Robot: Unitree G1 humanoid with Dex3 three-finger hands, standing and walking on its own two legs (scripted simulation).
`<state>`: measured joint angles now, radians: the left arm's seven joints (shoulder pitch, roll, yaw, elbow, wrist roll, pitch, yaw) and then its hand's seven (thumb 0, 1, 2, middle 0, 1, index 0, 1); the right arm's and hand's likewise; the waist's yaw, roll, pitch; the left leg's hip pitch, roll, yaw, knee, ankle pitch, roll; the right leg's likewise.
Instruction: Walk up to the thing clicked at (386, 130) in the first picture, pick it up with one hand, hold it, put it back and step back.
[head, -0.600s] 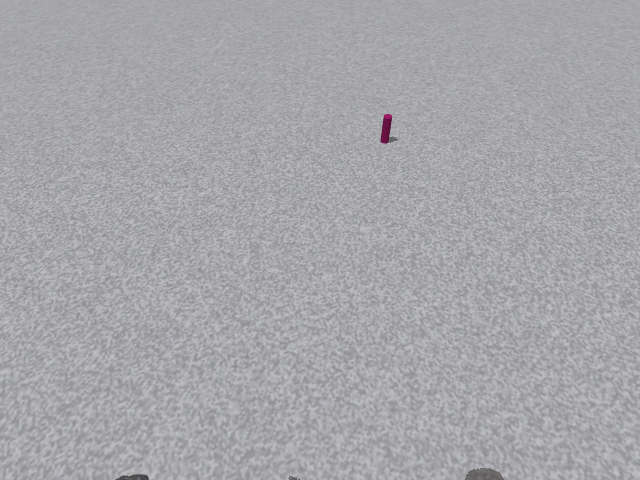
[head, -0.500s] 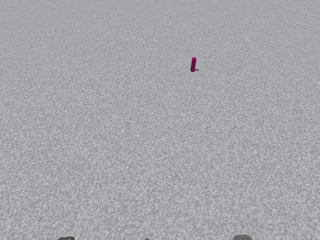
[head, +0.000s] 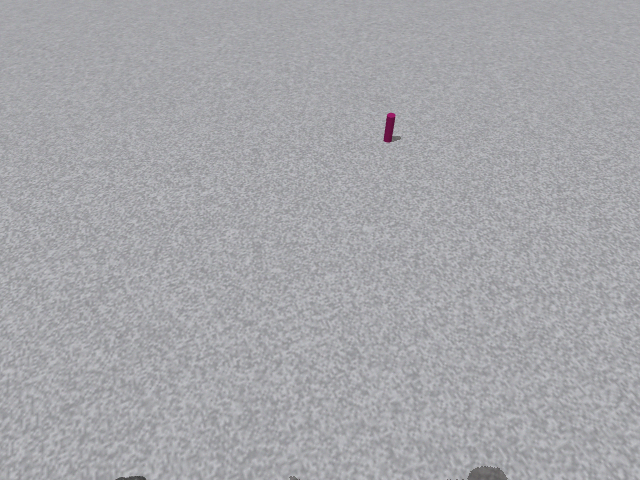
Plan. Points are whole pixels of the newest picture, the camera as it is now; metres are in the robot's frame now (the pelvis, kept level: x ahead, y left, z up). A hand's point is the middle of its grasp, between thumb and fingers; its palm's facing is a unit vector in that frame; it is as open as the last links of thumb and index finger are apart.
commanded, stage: stand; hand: left
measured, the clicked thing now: (389, 128) +1.76 -0.28 -0.71
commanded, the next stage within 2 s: walk up in 0.52 s
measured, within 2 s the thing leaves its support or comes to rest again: neither
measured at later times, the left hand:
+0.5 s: hand out of the picture +0.08 +0.25 -0.16, palm faces -0.03 -0.94 -0.34, open 7.4 cm
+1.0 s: hand (233, 407) +0.23 +0.16 -0.14, palm faces -0.09 -0.91 -0.41, open 7.4 cm
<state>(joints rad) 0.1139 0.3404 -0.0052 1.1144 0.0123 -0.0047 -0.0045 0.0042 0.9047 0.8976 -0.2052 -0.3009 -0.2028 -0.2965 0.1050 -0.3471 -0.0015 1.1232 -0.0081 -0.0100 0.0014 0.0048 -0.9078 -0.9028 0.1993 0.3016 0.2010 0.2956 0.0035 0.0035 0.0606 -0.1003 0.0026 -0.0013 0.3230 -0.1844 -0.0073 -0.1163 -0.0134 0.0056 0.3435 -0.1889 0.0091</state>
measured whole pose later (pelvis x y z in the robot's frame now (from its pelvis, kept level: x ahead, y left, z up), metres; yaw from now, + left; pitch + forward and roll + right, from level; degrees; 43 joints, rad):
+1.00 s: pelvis +0.13 -0.12 -0.02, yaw -9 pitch -4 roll +0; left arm 0.27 0.39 0.08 0.96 0.02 -0.05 -0.08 0.00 0.91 0.90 -0.20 -0.30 -0.20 -0.30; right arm 0.22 -0.47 -0.09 1.01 -0.03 -0.03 0.05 0.01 -0.91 -0.90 0.20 0.30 0.20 0.29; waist 0.04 0.08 0.02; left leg -0.34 0.08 0.02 1.13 -0.42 0.03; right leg -0.31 -0.03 -0.06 0.65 -0.28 -0.02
